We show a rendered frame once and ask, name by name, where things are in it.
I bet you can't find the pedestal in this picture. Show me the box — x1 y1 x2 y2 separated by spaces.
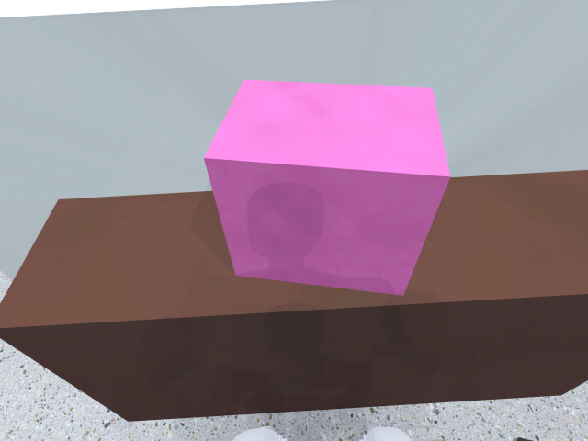
0 170 588 422

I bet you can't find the carton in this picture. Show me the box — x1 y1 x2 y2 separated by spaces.
204 80 450 296

